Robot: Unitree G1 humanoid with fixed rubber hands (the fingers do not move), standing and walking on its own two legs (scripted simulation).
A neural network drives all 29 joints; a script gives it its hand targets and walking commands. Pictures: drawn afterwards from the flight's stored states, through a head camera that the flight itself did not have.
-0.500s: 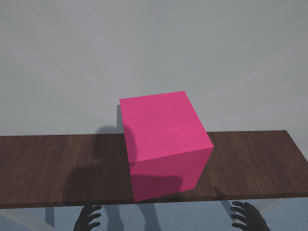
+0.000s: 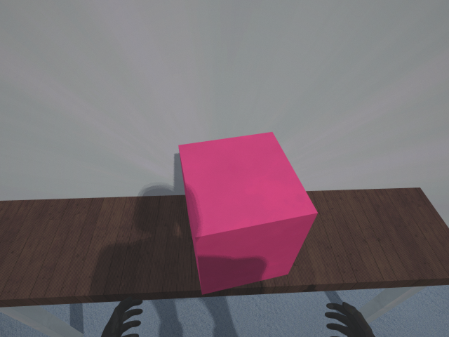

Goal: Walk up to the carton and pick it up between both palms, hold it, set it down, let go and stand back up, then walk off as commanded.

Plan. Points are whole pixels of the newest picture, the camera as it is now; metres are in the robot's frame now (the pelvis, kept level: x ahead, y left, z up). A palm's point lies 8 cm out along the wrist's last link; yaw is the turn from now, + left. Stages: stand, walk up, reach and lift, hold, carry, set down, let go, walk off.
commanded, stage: set down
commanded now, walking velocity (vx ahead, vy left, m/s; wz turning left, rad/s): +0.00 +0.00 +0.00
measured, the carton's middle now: (236, 214) +0.39 +0.00 -0.02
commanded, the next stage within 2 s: let go in 0.88 s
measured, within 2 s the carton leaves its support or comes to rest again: neither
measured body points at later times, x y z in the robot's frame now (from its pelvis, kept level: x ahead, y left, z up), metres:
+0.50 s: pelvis +0.00 +0.01 +0.00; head +0.02 +0.02 +0.45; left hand +0.17 +0.23 -0.10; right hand +0.16 -0.21 -0.10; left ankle -0.01 +0.12 -0.75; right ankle -0.02 -0.11 -0.75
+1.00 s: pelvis -0.01 -0.01 +0.00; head +0.01 +0.00 +0.45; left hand +0.15 +0.21 -0.11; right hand +0.15 -0.23 -0.10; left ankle -0.01 +0.12 -0.75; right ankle -0.02 -0.11 -0.75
